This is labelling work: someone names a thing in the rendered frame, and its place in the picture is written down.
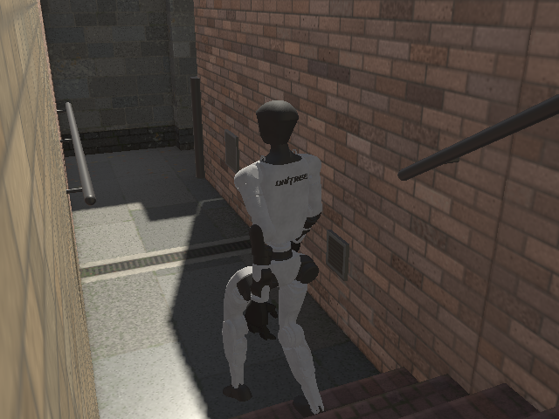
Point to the stairs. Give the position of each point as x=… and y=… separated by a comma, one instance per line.
x=397, y=394

